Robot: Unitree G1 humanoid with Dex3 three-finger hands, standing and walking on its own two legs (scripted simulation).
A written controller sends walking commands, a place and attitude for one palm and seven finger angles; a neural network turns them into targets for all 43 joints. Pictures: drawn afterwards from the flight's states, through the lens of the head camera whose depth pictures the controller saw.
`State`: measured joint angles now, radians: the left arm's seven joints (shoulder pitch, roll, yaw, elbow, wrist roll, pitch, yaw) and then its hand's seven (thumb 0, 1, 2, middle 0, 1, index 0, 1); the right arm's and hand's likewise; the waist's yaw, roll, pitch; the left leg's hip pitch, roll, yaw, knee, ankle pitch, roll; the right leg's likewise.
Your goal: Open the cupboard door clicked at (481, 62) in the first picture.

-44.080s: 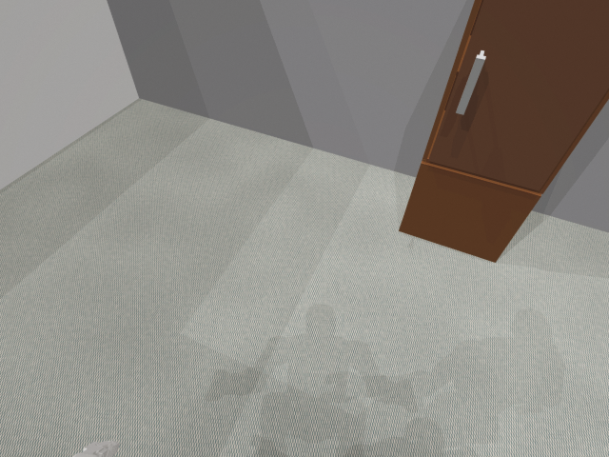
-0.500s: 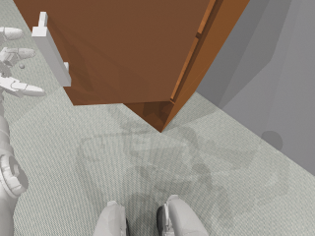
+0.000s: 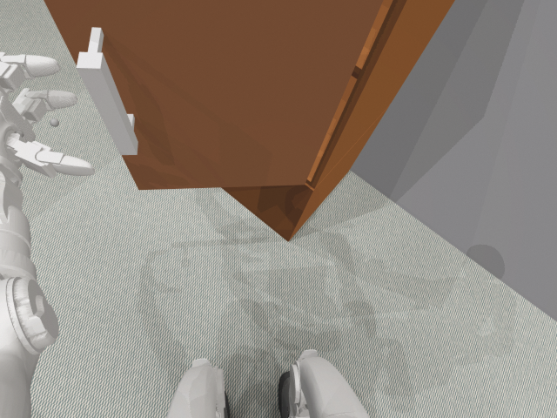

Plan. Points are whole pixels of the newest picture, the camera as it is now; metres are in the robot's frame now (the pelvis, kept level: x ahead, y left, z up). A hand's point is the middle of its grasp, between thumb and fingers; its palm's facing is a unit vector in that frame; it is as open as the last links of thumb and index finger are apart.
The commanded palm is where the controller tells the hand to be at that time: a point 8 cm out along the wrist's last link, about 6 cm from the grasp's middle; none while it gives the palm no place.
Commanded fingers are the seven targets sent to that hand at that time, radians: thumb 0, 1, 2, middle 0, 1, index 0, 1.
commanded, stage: move the hooked fingers beside the handle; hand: left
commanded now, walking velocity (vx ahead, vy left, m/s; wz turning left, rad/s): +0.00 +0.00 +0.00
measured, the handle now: (114, 98) +0.53 +0.21 +0.06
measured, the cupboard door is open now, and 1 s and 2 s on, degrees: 45 45 45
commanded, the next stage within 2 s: slide the fingers in behind the handle in 0.06 s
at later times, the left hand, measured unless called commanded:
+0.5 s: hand (73, 120) +0.49 +0.25 +0.06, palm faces +0.05 -1.00 +0.01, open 14.0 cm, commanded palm +0.47 +0.28 +0.06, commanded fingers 0.00 -0.50 0.30 -0.30 -1.20 -0.30 -1.20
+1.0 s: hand (109, 122) +0.49 +0.20 +0.06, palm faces +0.06 -1.00 +0.00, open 14.0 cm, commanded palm +0.46 +0.24 +0.06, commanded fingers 0.00 -0.50 0.30 -0.30 -1.20 -0.30 -1.20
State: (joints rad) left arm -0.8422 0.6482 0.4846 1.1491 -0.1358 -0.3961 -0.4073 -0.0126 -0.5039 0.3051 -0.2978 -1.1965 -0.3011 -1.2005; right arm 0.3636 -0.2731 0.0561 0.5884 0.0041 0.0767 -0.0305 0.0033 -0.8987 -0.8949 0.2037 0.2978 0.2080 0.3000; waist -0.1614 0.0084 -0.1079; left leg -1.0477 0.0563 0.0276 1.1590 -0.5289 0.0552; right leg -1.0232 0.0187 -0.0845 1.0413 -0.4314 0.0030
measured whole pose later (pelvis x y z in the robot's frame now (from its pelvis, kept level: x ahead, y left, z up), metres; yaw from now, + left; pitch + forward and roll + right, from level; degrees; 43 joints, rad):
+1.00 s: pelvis +0.00 -0.01 +0.00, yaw +1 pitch +23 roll -4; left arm -0.83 0.48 0.39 1.12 -0.11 -0.44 -0.24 -0.01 -0.50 0.30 -0.30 -1.20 -0.29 -1.20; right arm 0.35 -0.25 0.04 0.61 -0.01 0.07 -0.01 0.00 -0.90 -0.89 0.20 0.30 0.21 0.30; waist -0.15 0.02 -0.13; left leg -1.01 0.05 0.03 1.14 -0.52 0.05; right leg -1.00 0.01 -0.08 1.05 -0.44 -0.01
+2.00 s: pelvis +0.00 -0.02 +0.00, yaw +1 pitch +23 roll -3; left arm -0.85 0.46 0.38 1.14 -0.11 -0.45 -0.21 -0.01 -0.43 0.34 -0.31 -1.21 -0.32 -1.22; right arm 0.36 -0.26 0.03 0.62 -0.01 0.06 -0.01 0.00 -0.90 -0.90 0.20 0.30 0.21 0.30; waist -0.16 0.02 -0.13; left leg -1.03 0.05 0.03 1.14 -0.52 0.03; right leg -1.02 0.02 -0.08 1.07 -0.45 -0.02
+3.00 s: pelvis +0.01 -0.01 +0.01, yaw +0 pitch +21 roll -2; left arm -0.57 0.34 0.32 0.85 -0.17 -0.43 -0.16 0.01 0.72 0.76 -0.39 -1.35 -0.39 -1.35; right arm 0.38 -0.25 0.00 0.59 0.01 0.08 0.02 0.01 -0.90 -0.90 0.20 0.30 0.21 0.30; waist -0.12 0.03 -0.15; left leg -0.93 0.05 0.06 1.07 -0.52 0.04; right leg -0.94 0.02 -0.04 1.01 -0.44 -0.01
